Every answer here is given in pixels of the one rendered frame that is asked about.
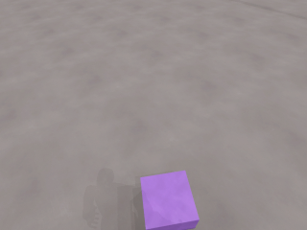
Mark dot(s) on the carton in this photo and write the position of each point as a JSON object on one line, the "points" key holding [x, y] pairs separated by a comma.
{"points": [[168, 202]]}

